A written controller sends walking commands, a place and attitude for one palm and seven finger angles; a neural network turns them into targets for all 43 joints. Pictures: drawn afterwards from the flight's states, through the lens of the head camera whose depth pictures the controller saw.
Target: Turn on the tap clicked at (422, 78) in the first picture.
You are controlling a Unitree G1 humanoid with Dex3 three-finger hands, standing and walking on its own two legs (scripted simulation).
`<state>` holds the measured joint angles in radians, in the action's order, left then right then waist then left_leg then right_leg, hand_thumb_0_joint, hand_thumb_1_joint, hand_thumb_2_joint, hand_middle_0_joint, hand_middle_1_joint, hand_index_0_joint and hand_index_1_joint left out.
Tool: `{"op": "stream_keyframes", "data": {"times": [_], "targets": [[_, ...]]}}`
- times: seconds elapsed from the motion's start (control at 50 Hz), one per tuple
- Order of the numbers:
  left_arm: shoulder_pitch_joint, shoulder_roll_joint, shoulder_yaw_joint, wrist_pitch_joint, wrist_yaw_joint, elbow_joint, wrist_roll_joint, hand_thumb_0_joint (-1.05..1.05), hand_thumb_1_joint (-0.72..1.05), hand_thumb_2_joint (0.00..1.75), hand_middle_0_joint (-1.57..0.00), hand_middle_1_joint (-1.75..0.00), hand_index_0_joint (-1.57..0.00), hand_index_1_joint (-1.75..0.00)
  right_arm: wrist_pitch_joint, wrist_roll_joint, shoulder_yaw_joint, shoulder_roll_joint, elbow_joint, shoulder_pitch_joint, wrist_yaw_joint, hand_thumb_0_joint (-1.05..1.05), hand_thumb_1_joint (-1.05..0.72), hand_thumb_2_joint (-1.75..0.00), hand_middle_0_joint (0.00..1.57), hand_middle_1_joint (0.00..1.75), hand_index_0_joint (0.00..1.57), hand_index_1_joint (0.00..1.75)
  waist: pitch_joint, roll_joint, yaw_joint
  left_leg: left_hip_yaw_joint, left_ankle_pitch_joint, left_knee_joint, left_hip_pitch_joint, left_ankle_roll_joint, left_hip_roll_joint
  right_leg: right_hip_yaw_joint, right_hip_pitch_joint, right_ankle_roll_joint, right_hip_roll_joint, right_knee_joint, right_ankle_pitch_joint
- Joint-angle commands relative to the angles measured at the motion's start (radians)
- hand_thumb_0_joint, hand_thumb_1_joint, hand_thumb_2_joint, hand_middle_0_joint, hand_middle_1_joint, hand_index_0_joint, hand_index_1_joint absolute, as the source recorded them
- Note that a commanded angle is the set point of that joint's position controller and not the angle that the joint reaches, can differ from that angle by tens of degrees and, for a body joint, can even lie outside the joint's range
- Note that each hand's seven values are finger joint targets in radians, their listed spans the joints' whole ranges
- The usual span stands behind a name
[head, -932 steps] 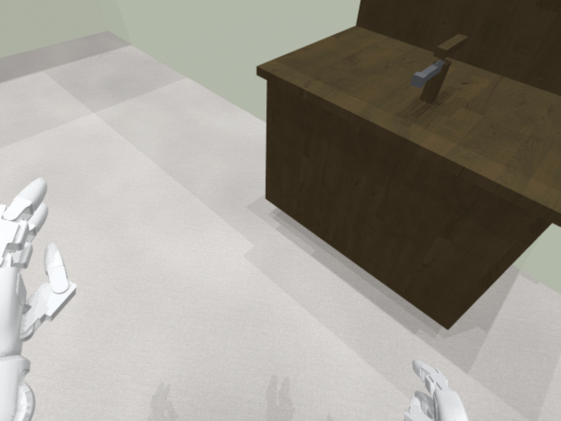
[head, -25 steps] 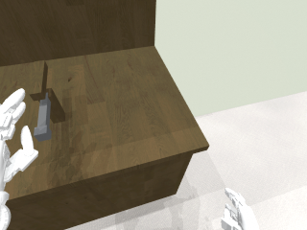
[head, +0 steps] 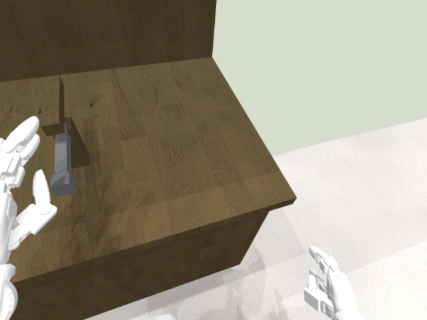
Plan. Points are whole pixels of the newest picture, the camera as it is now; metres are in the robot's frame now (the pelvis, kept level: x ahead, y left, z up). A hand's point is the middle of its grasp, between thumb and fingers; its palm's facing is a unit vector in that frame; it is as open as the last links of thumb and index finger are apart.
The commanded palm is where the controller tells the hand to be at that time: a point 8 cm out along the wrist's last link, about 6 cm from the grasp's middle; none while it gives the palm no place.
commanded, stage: come to a stop and stand still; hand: left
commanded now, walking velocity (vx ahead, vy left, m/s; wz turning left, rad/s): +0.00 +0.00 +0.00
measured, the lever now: (63, 184) +0.30 +0.28 +0.08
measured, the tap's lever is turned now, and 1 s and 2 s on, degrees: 0 0 0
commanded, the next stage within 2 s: look again from close up in 0.44 s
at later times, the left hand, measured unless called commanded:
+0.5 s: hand out of the picture +0.20 +0.29 +0.17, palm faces +0.39 -0.83 -0.40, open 7.4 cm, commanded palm +0.14 +0.31 +0.18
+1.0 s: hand (21, 221) +0.20 +0.25 +0.17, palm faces +0.39 -0.82 -0.41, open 7.4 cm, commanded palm +0.14 +0.28 +0.18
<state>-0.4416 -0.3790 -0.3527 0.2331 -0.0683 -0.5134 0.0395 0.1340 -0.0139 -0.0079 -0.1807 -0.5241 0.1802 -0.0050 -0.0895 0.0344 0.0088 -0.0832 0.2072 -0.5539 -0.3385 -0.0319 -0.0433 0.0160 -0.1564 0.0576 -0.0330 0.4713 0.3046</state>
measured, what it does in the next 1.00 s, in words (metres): stands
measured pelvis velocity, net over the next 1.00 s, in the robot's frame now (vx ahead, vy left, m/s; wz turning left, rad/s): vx -0.01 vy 0.00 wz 0.03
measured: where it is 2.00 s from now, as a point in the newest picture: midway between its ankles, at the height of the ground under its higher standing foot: outside the picture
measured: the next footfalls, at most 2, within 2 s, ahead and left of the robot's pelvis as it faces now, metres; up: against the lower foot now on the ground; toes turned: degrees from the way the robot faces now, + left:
none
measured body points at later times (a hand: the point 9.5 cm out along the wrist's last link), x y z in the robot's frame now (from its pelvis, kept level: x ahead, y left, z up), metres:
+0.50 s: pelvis -0.01 +0.03 +0.00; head +0.02 +0.06 +0.45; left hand +0.18 +0.33 +0.19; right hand +0.18 -0.18 -0.06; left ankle +0.06 +0.10 -0.73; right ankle -0.03 -0.16 -0.73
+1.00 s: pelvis -0.01 +0.00 +0.01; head +0.02 +0.01 +0.45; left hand +0.18 +0.30 +0.19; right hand +0.17 -0.22 -0.07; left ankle +0.06 +0.10 -0.73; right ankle -0.03 -0.16 -0.73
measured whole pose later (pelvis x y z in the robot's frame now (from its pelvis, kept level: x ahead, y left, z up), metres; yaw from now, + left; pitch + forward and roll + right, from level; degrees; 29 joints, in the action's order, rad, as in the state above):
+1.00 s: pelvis -0.01 +0.00 +0.01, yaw +2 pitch -1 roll -2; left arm -0.43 -0.37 -0.37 0.23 -0.09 -0.45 0.03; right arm 0.13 -0.01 0.01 -0.20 -0.58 0.22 -0.03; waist -0.07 -0.01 -0.01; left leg -0.05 0.15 -0.48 -0.32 -0.03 -0.03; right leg -0.02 -0.12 0.05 -0.03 0.37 0.24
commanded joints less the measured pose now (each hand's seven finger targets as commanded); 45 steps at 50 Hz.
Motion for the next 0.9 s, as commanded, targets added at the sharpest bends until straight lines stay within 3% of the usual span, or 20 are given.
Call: {"op": "stream_keyframes", "data": {"times": [0.0, 0.04, 0.1, 0.16, 0.24, 0.26, 0.34, 0.36, 0.44, 0.46, 0.54, 0.56, 0.64, 0.66, 0.74, 0.76, 0.84, 0.86, 0.88], "targets": [[0.094, -0.221, -0.220, 0.086, -0.044, -0.194, 0.017, 0.00, 0.90, 0.90, -0.20, -0.30, -0.20, -0.30, 0.046, 0.004, -0.041, -0.135, 0.133, -0.063, -0.038, 0.00, -0.90, -0.90, 0.20, 0.30, 0.20, 0.30, 0.151, -0.155, -0.024, 0.114, 0.068, 0.169, 0.144, -0.004, -0.046, -0.004, -0.071, -0.077, -0.009, -0.104, -0.067], [0.143, -0.219, -0.205, 0.089, -0.046, -0.213, 0.004, 0.00, 0.90, 0.90, -0.20, -0.30, -0.20, -0.30, 0.058, 0.000, -0.038, -0.137, 0.126, -0.068, -0.042, 0.00, -0.90, -0.90, 0.20, 0.30, 0.20, 0.30, 0.170, -0.181, -0.026, 0.138, 0.066, 0.199, 0.161, -0.012, -0.068, -0.026, -0.047, -0.072, 0.003, -0.083, -0.082], [0.141, -0.167, -0.143, 0.088, -0.040, -0.212, -0.003, 0.00, 0.90, 0.90, -0.20, -0.30, -0.20, -0.30, 0.079, 0.005, -0.039, -0.144, 0.116, -0.039, -0.034, 0.00, -0.90, -0.90, 0.20, 0.30, 0.20, 0.30, 0.216, -0.179, -0.026, 0.148, 0.026, 0.194, 0.201, -0.021, -0.079, -0.032, -0.025, -0.070, 0.003, -0.082, -0.105], [0.116, -0.117, -0.089, 0.071, -0.042, -0.174, -0.014, 0.00, 0.90, 0.90, -0.20, -0.30, -0.20, -0.30, 0.087, 0.006, -0.037, -0.149, 0.100, -0.041, -0.025, 0.00, -0.90, -0.90, 0.20, 0.30, 0.20, 0.30, 0.199, -0.151, -0.026, 0.154, 0.037, 0.200, 0.190, -0.019, -0.080, -0.032, -0.030, -0.067, 0.003, -0.103, -0.105], [0.114, -0.166, -0.134, 0.065, -0.053, -0.179, -0.021, 0.00, 0.90, 0.90, -0.20, -0.30, -0.20, -0.30, 0.084, 0.003, -0.035, -0.147, 0.093, -0.054, -0.023, 0.00, -0.90, -0.90, 0.20, 0.30, 0.20, 0.30, 0.191, -0.123, -0.025, 0.158, 0.048, 0.207, 0.188, 0.000, -0.070, -0.029, -0.037, -0.071, -0.002, -0.120, -0.096], [0.118, -0.135, -0.106, 0.068, -0.046, -0.177, -0.017, 0.00, 0.90, 0.90, -0.20, -0.30, -0.20, -0.30, 0.079, 0.009, -0.034, -0.149, 0.091, -0.046, -0.022, 0.00, -0.90, -0.90, 0.20, 0.30, 0.20, 0.30, 0.189, -0.126, -0.022, 0.165, 0.065, 0.216, 0.176, -0.002, -0.071, -0.034, -0.036, -0.072, 0.003, -0.120, -0.090], [0.103, -0.197, -0.172, 0.073, -0.053, -0.192, -0.014, 0.00, 0.90, 0.90, -0.20, -0.30, -0.20, -0.30, 0.076, 0.003, -0.029, -0.142, 0.100, -0.066, -0.028, 0.00, -0.90, -0.90, 0.20, 0.30, 0.20, 0.30, 0.183, -0.169, -0.030, 0.181, 0.120, 0.252, 0.165, 0.003, -0.082, -0.039, -0.030, -0.072, 0.005, -0.110, -0.060], [0.101, -0.157, -0.136, 0.075, -0.046, -0.190, -0.008, 0.00, 0.90, 0.90, -0.20, -0.30, -0.20, -0.30, 0.071, 0.009, -0.027, -0.141, 0.100, -0.054, -0.027, 0.00, -0.90, -0.90, 0.20, 0.30, 0.20, 0.30, 0.188, -0.156, -0.027, 0.183, 0.128, 0.251, 0.157, -0.002, -0.082, -0.040, -0.023, -0.073, 0.005, -0.117, -0.067], [0.086, -0.182, -0.160, 0.071, -0.048, -0.201, -0.006, 0.00, 0.90, 0.90, -0.20, -0.30, -0.20, -0.30, 0.075, 0.002, -0.029, -0.143, 0.103, -0.057, -0.029, 0.00, -0.90, -0.90, 0.20, 0.30, 0.20, 0.30, 0.200, -0.164, -0.026, 0.174, 0.075, 0.241, 0.190, 0.013, -0.074, -0.042, -0.027, -0.074, 0.003, -0.122, -0.078], [0.076, -0.146, -0.123, 0.069, -0.043, -0.176, -0.004, 0.00, 0.90, 0.90, -0.20, -0.30, -0.20, -0.30, 0.071, 0.007, -0.027, -0.144, 0.100, -0.051, -0.028, 0.00, -0.90, -0.90, 0.20, 0.30, 0.20, 0.30, 0.195, -0.151, -0.025, 0.170, 0.089, 0.238, 0.178, 0.003, -0.075, -0.039, -0.028, -0.072, 0.003, -0.134, -0.083], [0.093, -0.157, -0.129, 0.057, -0.047, -0.153, -0.008, 0.00, 0.90, 0.90, -0.20, -0.30, -0.20, -0.30, 0.069, -0.001, -0.030, -0.145, 0.101, -0.055, -0.032, 0.00, -0.90, -0.90, 0.20, 0.30, 0.20, 0.30, 0.173, -0.127, -0.021, 0.159, 0.103, 0.233, 0.183, 0.014, -0.064, -0.029, -0.049, -0.074, -0.004, -0.152, -0.067], [0.097, -0.127, -0.095, 0.055, -0.042, -0.131, -0.006, 0.00, 0.90, 0.90, -0.20, -0.30, -0.20, -0.30, 0.065, 0.004, -0.028, -0.148, 0.098, -0.051, -0.031, 0.00, -0.90, -0.90, 0.20, 0.30, 0.20, 0.30, 0.163, -0.114, -0.021, 0.157, 0.133, 0.233, 0.168, 0.006, -0.063, -0.027, -0.052, -0.072, -0.003, -0.164, -0.065], [0.136, -0.169, -0.124, 0.056, -0.051, -0.170, -0.015, 0.00, 0.90, 0.90, -0.20, -0.30, -0.20, -0.30, 0.065, -0.003, -0.032, -0.149, 0.101, -0.062, -0.036, 0.00, -0.90, -0.90, 0.20, 0.30, 0.20, 0.30, 0.165, -0.132, -0.020, 0.162, 0.149, 0.242, 0.172, 0.009, -0.058, -0.023, -0.050, -0.075, -0.003, -0.152, -0.054], [0.135, -0.131, -0.088, 0.058, -0.045, -0.159, -0.011, 0.00, 0.90, 0.90, -0.20, -0.30, -0.20, -0.30, 0.063, 0.003, -0.030, -0.150, 0.098, -0.055, -0.035, 0.00, -0.90, -0.90, 0.20, 0.30, 0.20, 0.30, 0.163, -0.126, -0.020, 0.171, 0.172, 0.250, 0.158, 0.004, -0.060, -0.028, -0.046, -0.073, 0.002, -0.150, -0.050], [0.108, -0.182, -0.138, 0.060, -0.054, -0.198, -0.013, 0.00, 0.90, 0.90, -0.20, -0.30, -0.20, -0.30, 0.069, -0.002, -0.032, -0.148, 0.104, -0.059, -0.038, 0.00, -0.90, -0.90, 0.20, 0.30, 0.20, 0.30, 0.179, -0.147, -0.024, 0.168, 0.142, 0.245, 0.171, 0.007, -0.059, -0.029, -0.032, -0.075, -0.001, -0.138, -0.061], [0.096, -0.142, -0.103, 0.060, -0.048, -0.170, -0.008, 0.00, 0.90, 0.90, -0.20, -0.30, -0.20, -0.30, 0.065, 0.002, -0.030, -0.149, 0.101, -0.055, -0.036, 0.00, -0.90, -0.90, 0.20, 0.30, 0.20, 0.30, 0.168, -0.137, -0.024, 0.170, 0.165, 0.250, 0.150, 0.001, -0.060, -0.030, -0.032, -0.073, 0.004, -0.145, -0.059], [0.079, -0.178, -0.141, 0.057, -0.053, -0.153, -0.009, 0.00, 0.90, 0.90, -0.20, -0.30, -0.20, -0.30, 0.064, -0.004, -0.033, -0.146, 0.102, -0.057, -0.039, 0.00, -0.90, -0.90, 0.20, 0.30, 0.20, 0.30, 0.151, -0.123, -0.023, 0.152, 0.151, 0.231, 0.151, 0.007, -0.049, -0.024, -0.045, -0.075, -0.004, -0.161, -0.055], [0.074, -0.137, -0.107, 0.055, -0.046, -0.127, -0.005, 0.00, 0.90, 0.90, -0.20, -0.30, -0.20, -0.30, 0.060, 0.002, -0.033, -0.150, 0.096, -0.049, -0.036, 0.00, -0.90, -0.90, 0.20, 0.30, 0.20, 0.30, 0.149, -0.100, -0.021, 0.150, 0.149, 0.223, 0.141, 0.002, -0.047, -0.023, -0.045, -0.074, -0.003, -0.170, -0.060], [0.089, -0.149, -0.112, 0.056, -0.046, -0.156, -0.006, 0.00, 0.90, 0.90, -0.20, -0.30, -0.20, -0.30, 0.062, -0.004, -0.037, -0.145, 0.107, -0.049, -0.036, 0.00, -0.90, -0.90, 0.20, 0.30, 0.20, 0.30, 0.156, -0.112, -0.018, 0.137, 0.126, 0.211, 0.159, 0.003, -0.044, -0.015, -0.047, -0.077, -0.009, -0.167, -0.071]]}}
